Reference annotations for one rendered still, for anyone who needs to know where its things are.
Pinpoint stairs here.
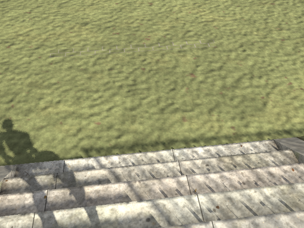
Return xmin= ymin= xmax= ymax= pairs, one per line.
xmin=0 ymin=140 xmax=304 ymax=228

